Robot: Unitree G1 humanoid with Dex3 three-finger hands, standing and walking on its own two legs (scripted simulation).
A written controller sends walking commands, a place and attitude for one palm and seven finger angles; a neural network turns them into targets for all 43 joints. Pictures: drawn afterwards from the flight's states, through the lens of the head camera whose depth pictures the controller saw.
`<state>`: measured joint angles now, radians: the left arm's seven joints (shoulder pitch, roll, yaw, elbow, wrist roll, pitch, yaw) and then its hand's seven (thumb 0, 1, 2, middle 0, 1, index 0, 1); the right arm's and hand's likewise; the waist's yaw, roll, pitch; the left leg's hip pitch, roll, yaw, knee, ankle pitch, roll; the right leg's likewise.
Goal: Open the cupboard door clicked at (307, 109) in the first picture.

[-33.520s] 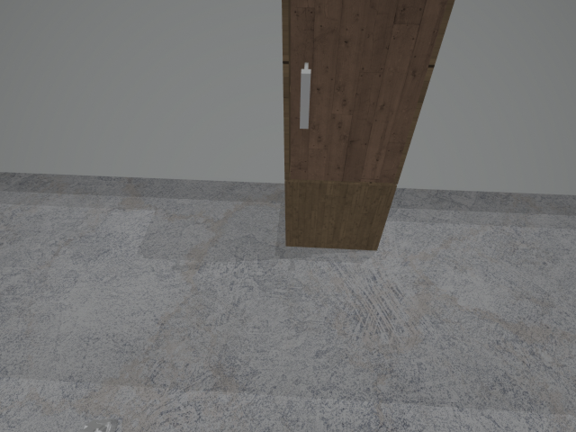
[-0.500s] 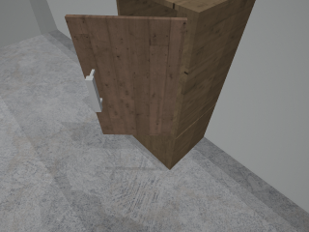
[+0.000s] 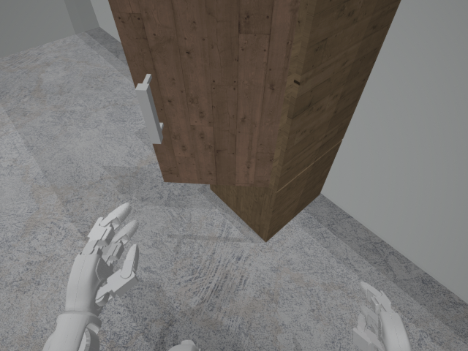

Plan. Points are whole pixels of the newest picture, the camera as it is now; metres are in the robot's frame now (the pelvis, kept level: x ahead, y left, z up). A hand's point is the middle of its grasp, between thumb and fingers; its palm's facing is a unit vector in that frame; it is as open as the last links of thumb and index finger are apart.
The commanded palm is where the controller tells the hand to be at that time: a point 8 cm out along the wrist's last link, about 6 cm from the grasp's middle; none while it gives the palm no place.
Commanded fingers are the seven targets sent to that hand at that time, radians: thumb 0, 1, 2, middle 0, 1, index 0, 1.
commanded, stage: raise the hand with hooked fingers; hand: left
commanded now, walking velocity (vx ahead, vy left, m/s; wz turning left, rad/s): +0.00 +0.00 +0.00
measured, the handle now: (152, 110) +0.63 +0.23 +0.03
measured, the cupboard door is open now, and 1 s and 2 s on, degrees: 45 45 45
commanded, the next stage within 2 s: move the hooked fingers beside the handle in 1.82 s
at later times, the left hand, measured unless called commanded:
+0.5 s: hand (106, 290) +0.22 +0.22 +0.01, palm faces -0.04 -1.00 -0.04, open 10.7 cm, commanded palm +0.19 +0.27 +0.01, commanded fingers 0.00 -0.03 0.50 -0.27 -0.90 -0.27 -0.90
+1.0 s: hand (69, 269) +0.24 +0.27 +0.03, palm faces -0.01 -1.00 -0.05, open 13.5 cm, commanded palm +0.22 +0.33 +0.04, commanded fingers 0.00 -0.50 0.30 -0.30 -1.20 -0.30 -1.20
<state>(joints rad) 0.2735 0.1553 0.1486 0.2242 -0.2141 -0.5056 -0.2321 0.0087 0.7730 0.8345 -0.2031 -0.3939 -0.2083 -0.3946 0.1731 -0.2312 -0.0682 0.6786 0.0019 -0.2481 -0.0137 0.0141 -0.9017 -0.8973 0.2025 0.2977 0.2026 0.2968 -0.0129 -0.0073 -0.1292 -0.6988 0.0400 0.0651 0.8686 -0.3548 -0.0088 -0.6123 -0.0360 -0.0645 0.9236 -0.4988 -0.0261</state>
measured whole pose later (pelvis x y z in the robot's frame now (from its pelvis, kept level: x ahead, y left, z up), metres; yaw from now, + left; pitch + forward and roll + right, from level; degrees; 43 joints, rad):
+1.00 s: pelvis -0.02 +0.03 -0.02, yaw +0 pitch +12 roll -3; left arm 0.12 0.35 0.33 0.25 -0.34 -0.34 -0.44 0.00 -0.39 0.35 -0.29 -1.13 -0.30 -1.13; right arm 0.23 -0.26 0.03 0.53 0.04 -0.20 -0.06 0.02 -0.90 -0.90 0.20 0.30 0.20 0.30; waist 0.00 0.02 -0.10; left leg -0.86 0.05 0.01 1.04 -0.40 0.03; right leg -0.72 -0.02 -0.10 1.00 -0.50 0.00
